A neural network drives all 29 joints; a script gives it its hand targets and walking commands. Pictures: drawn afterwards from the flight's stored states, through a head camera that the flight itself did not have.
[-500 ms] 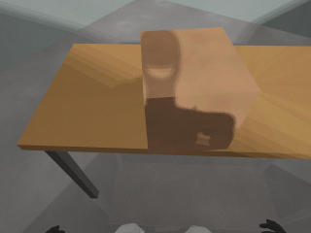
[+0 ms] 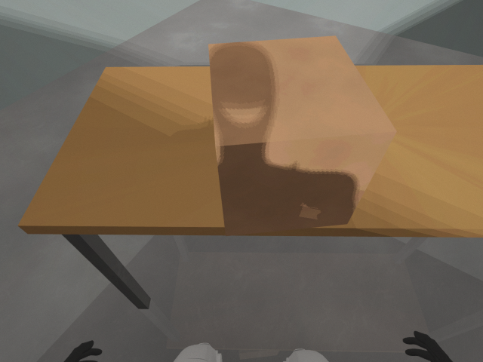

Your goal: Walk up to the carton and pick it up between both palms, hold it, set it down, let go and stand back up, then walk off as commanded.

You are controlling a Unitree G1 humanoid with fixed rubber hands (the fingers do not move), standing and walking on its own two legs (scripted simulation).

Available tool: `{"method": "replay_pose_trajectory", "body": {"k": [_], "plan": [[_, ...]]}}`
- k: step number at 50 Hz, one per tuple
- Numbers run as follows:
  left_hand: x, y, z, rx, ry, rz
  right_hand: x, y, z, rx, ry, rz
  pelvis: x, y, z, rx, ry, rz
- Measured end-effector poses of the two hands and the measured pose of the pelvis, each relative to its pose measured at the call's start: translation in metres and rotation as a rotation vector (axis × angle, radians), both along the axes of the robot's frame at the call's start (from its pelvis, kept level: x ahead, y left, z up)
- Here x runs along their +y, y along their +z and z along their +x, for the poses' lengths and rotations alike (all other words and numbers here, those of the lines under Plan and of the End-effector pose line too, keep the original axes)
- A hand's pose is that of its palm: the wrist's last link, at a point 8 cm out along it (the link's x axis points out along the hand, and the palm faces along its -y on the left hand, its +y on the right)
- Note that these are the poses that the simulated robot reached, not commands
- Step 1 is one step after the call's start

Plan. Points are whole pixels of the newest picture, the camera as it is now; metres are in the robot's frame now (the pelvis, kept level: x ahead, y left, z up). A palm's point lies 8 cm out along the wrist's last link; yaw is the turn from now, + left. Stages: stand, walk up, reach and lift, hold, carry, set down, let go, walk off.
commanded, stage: walk up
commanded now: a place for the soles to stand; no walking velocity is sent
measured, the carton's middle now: (280, 137) +0.48 -0.04 +0.09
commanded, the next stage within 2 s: reach and lift in 1.34 s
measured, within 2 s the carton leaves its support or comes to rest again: neither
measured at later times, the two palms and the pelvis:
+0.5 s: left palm out of the picture +0.07 +0.28 -0.09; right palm out of the picture +0.04 -0.33 -0.08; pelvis -0.03 -0.02 +0.00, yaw -1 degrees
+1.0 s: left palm out of the picture +0.10 +0.27 -0.09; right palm out of the picture +0.08 -0.34 -0.08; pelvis -0.02 -0.03 +0.00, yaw -2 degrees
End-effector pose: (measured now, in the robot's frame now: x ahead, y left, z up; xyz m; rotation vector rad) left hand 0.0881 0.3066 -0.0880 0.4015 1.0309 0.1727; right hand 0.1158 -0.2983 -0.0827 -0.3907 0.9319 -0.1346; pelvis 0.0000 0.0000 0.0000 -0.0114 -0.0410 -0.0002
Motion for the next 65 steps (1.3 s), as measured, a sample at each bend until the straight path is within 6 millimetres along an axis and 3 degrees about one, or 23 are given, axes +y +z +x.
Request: {"method": "replay_pose_trajectory", "body": {"k": [6, 14, 20, 26, 32, 48, 65], "plan": [[-0.010, 0.004, 0.001, -0.032, -0.009, 0.003, -0.010, 0.000, -0.016, -0.019, -0.012, -0.002, -0.009, -0.001, -0.016, -0.020, -0.008, 0.003], [-0.029, 0.002, -0.016, -0.015, -0.015, 0.000, -0.033, -0.003, -0.040, 0.006, -0.043, -0.005, -0.028, -0.001, -0.029, -0.040, -0.023, 0.011], [-0.028, -0.002, -0.018, -0.006, -0.019, -0.007, -0.035, -0.008, -0.056, 0.057, -0.058, -0.018, -0.025, -0.002, -0.033, -0.024, -0.025, 0.005], [-0.028, -0.005, -0.014, 0.013, -0.019, -0.031, -0.037, 0.000, -0.075, 0.117, -0.066, -0.048, -0.022, 0.004, -0.032, -0.009, -0.025, 0.008], [-0.036, -0.010, -0.012, 0.025, -0.030, -0.031, -0.045, -0.002, -0.064, 0.103, -0.070, -0.048, -0.029, 0.002, -0.028, 0.000, -0.036, 0.021], [-0.037, -0.006, 0.008, 0.007, -0.036, -0.028, -0.044, 0.000, -0.041, 0.082, -0.056, -0.043, -0.030, 0.003, -0.018, 0.014, -0.032, 0.026], [-0.036, -0.005, 0.011, 0.003, -0.035, -0.027, -0.044, 0.000, -0.040, 0.080, -0.056, -0.044, -0.029, 0.003, -0.020, 0.013, -0.031, 0.026]]}}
